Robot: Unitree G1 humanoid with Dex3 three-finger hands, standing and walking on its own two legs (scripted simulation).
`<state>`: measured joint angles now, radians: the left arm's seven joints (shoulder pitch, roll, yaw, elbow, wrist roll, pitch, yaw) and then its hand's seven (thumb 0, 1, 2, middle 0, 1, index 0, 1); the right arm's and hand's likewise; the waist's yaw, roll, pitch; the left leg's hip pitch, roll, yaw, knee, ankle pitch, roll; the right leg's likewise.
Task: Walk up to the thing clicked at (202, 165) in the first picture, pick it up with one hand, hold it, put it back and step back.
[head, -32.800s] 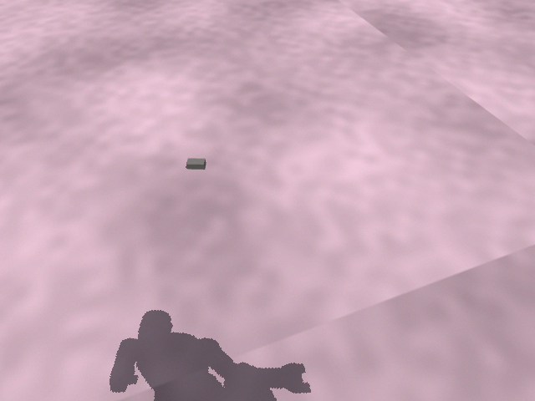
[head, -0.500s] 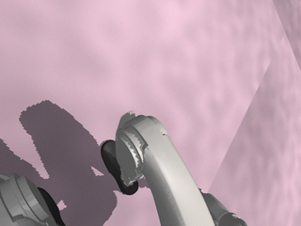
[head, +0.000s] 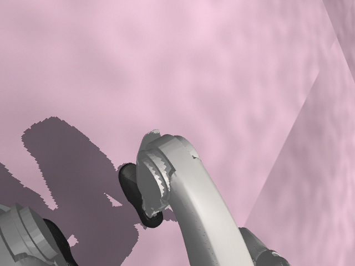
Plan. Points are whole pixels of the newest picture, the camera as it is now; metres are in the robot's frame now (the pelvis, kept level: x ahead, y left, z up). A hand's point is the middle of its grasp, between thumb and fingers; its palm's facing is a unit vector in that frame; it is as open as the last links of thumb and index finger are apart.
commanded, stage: rest palm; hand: left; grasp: from above
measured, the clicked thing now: out of the picture +0.53 +0.35 -0.30
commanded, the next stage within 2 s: close in 0.32 s
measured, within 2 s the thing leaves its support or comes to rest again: neither
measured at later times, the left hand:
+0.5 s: hand out of the picture +0.50 +0.34 -0.25, palm faces -0.46 -0.13 -0.88, open 10.9 cm
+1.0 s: hand out of the picture +0.50 +0.34 -0.25, palm faces -0.45 -0.12 -0.89, open 10.2 cm
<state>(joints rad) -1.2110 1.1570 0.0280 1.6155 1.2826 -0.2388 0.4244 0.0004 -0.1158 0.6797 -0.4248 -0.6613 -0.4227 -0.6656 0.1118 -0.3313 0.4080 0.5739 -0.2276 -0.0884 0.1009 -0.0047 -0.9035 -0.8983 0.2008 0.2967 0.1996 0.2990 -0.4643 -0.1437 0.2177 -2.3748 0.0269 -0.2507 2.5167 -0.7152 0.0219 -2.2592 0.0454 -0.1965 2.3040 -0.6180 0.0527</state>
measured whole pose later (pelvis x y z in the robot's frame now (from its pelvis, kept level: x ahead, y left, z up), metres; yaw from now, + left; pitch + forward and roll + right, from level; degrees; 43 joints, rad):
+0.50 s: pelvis +0.00 +0.00 +0.00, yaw +0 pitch +31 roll -17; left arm -1.21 1.18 0.05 1.59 1.28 -0.23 0.41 0.00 -0.02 0.61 -0.50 -0.61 -0.50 -0.61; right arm 0.11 -0.34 0.41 0.56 -0.23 -0.08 0.10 0.00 -0.90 -0.90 0.20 0.30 0.20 0.30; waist -0.46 -0.15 0.22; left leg -2.38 0.02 -0.26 2.52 -0.72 0.02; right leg -2.26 0.04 -0.20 2.30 -0.62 0.05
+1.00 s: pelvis +0.00 +0.00 +0.00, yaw -1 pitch +31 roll -17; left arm -1.22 1.18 0.03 1.62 1.28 -0.22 0.43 0.00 0.10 0.50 -0.58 -0.51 -0.58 -0.50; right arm 0.11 -0.34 0.42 0.56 -0.23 -0.09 0.10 -0.01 -0.89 -0.89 0.20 0.30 0.20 0.30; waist -0.47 -0.15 0.22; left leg -2.38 0.03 -0.25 2.52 -0.71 0.03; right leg -2.26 0.04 -0.20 2.30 -0.62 0.06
